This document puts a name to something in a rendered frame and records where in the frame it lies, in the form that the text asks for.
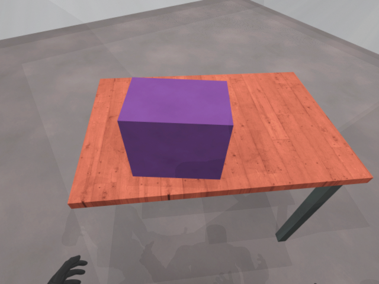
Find table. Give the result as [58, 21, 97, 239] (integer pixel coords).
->
[68, 72, 373, 242]

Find left robot hand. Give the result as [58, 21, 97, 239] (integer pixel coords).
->
[47, 255, 88, 284]

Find carton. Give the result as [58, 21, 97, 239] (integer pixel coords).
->
[117, 77, 233, 180]

